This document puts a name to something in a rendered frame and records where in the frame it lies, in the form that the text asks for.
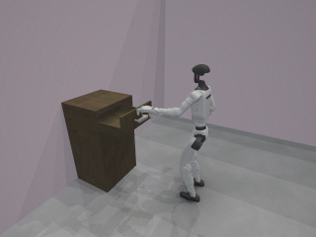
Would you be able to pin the left robot hand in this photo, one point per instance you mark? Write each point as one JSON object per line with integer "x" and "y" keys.
{"x": 145, "y": 109}

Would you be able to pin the right robot foot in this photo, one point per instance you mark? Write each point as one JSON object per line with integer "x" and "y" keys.
{"x": 200, "y": 183}

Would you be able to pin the robot left upper arm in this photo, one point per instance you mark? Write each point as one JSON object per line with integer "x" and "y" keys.
{"x": 192, "y": 98}

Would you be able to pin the left robot thigh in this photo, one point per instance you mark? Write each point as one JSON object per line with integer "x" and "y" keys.
{"x": 194, "y": 144}

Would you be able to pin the robot right upper arm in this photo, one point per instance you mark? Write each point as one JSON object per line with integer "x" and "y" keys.
{"x": 212, "y": 106}

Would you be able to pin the handle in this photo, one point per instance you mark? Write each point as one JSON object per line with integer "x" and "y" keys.
{"x": 142, "y": 119}

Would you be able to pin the cabinet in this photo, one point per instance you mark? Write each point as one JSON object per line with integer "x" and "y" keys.
{"x": 101, "y": 159}

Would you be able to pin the drawer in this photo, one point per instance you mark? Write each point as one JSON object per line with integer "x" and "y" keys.
{"x": 120, "y": 120}

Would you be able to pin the left robot forearm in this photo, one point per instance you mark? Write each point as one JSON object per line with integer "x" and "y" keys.
{"x": 164, "y": 112}

